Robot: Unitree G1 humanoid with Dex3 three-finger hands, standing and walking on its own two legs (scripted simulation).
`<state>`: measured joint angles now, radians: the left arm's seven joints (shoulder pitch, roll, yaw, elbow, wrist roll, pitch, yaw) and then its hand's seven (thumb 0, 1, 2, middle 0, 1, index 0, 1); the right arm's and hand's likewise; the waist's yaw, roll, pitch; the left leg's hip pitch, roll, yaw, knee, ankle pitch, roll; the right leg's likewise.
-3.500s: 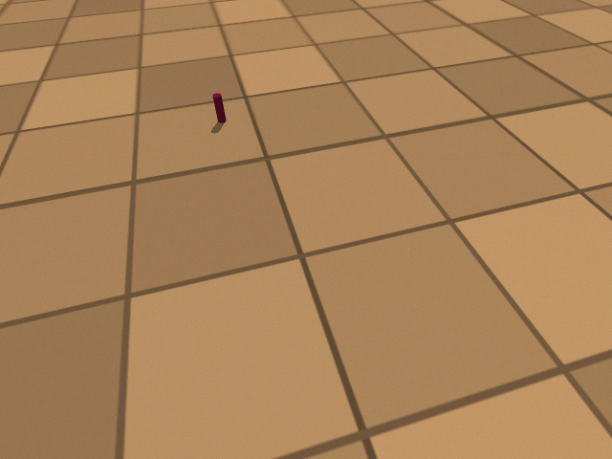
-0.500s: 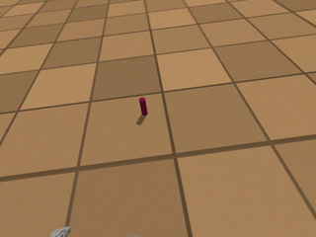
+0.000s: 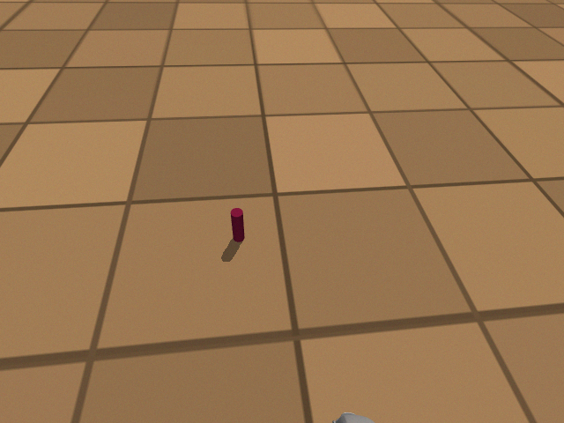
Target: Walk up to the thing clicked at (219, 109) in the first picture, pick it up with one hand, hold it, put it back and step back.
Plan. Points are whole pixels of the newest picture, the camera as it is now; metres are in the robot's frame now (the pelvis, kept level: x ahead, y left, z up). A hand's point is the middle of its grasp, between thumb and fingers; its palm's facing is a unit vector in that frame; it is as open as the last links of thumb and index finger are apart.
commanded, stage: walk up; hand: left
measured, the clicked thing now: (237, 225) +1.00 +0.20 -0.68
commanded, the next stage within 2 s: none
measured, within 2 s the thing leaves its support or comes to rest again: neither
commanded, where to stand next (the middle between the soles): +0.68 -0.02 m, yaw +1 degrees
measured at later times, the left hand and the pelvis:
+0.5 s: hand (156, 358) +0.25 +0.23 -0.12, palm faces +0.02 -0.92 -0.40, open 7.4 cm; pelvis +0.21 -0.05 +0.00, yaw +2 degrees
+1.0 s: hand (171, 264) +0.45 +0.25 -0.14, palm faces -0.04 -0.93 -0.37, open 7.4 cm; pelvis +0.39 -0.03 +0.00, yaw +1 degrees
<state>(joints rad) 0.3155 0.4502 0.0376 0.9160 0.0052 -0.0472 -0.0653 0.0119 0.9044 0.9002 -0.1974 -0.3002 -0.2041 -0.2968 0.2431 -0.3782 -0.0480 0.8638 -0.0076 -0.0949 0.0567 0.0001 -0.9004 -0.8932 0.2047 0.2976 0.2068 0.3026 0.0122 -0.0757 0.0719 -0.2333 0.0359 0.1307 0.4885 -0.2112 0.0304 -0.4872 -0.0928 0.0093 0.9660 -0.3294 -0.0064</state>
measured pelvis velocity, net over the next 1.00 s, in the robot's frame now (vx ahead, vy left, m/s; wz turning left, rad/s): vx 0.39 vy -0.03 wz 0.02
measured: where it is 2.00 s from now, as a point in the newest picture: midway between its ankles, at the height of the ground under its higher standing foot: (284, 312)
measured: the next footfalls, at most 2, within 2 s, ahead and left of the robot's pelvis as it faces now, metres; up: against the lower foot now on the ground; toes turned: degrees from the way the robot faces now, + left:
right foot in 0.20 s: +0.24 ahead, -0.17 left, +0.00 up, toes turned -6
left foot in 0.64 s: +0.43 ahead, +0.11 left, +0.00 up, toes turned +8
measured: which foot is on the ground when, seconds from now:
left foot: down 0.00-0.22, up 0.24-0.62, down 0.64-1.00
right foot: up 0.00-0.18, down 0.20-0.66, up 0.68-1.00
